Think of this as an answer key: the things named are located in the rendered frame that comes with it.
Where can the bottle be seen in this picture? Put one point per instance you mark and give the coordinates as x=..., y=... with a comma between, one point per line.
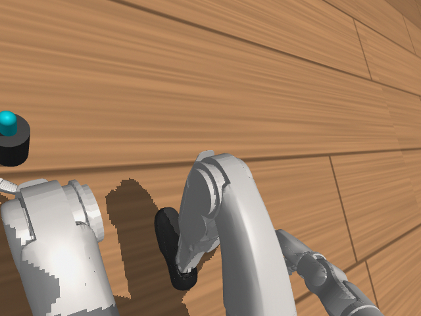
x=14, y=139

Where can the right robot arm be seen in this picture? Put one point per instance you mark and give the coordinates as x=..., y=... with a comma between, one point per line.
x=338, y=296

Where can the right robot hand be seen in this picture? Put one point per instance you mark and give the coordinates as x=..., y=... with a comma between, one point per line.
x=292, y=249

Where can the right robot foot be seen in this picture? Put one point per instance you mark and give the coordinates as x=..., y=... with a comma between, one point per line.
x=168, y=233

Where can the left robot hand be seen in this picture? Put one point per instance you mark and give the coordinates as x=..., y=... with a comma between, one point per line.
x=7, y=187

